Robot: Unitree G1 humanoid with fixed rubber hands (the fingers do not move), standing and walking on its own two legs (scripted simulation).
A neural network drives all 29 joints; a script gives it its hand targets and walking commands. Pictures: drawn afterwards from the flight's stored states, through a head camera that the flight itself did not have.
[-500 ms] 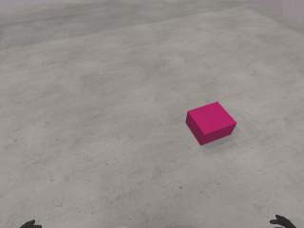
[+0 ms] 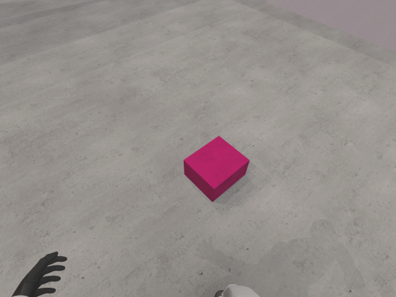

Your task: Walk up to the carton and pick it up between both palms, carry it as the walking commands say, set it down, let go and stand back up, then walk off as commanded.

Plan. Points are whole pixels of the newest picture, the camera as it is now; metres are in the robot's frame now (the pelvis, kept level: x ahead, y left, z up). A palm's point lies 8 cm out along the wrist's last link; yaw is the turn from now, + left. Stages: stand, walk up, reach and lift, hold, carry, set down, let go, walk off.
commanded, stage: walk up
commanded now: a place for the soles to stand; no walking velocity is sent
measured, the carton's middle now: (215, 167) +0.85 -0.20 -0.69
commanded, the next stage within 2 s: none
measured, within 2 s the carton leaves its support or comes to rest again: neither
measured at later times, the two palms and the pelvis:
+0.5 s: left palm (45, 246) +0.28 +0.32 -0.09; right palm (346, 230) +0.23 -0.34 -0.05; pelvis +0.17 +0.01 +0.00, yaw -6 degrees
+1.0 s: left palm (52, 195) +0.40 +0.33 -0.07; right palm (312, 169) +0.41 -0.35 -0.08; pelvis +0.33 -0.01 -0.01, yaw -5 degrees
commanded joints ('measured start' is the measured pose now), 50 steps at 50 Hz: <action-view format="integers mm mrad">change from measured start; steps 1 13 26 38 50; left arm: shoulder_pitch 292 198 197 247 187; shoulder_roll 227 217 148 246 149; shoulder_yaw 86 50 27 58 -3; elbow -6 -94 -28 -26 -58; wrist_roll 5 -17 -10 -26 -28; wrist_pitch -19 -49 -37 -70 -45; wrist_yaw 38 57 43 90 90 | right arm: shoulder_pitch -29 -76 -40 -44 5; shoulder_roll -110 -78 -185 -151 -116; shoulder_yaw -17 -24 -58 -16 -36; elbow -99 -78 -80 -53 8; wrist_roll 9 9 8 22 9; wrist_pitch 0 10 -10 20 4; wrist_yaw -6 30 9 3 11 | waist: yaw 221 113 46 127 15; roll -140 -171 191 -77 -10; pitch -172 -25 7 -5 -94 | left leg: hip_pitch -357 -310 -154 -628 97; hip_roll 42 -55 142 -30 -94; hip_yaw -41 -154 -357 -311 -223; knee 395 182 -277 523 -57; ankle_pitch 373 100 73 22 118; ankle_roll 95 49 272 62 103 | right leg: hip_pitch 524 66 -138 295 -134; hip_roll -95 -178 -34 -311 -124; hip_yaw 243 287 41 477 90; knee -120 -225 308 -256 124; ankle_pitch -174 -51 -179 -181 -1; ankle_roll -105 -205 37 -229 -88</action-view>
